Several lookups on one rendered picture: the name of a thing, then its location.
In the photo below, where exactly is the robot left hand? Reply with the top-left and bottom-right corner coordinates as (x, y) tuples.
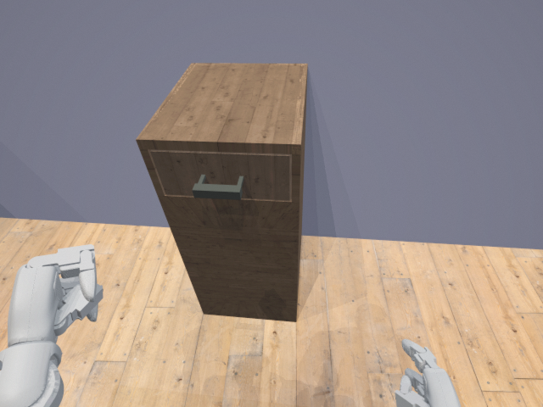
(8, 244), (104, 347)

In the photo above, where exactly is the handle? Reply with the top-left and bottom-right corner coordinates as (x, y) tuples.
(192, 175), (244, 200)

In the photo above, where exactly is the cabinet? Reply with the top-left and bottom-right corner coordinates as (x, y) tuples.
(136, 63), (308, 322)

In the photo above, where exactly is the robot right hand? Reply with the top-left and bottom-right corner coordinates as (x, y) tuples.
(395, 339), (461, 407)

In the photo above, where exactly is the robot left forearm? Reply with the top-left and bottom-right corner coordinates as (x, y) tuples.
(0, 341), (64, 407)

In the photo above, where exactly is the drawer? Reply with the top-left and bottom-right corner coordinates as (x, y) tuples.
(150, 149), (292, 201)

